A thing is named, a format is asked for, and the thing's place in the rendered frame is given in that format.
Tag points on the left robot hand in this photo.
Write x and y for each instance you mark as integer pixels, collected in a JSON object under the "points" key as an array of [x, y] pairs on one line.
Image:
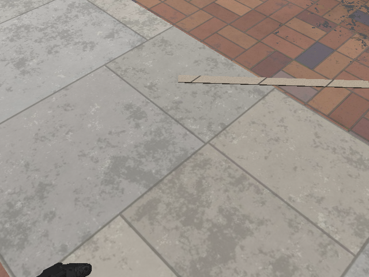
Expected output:
{"points": [[67, 270]]}

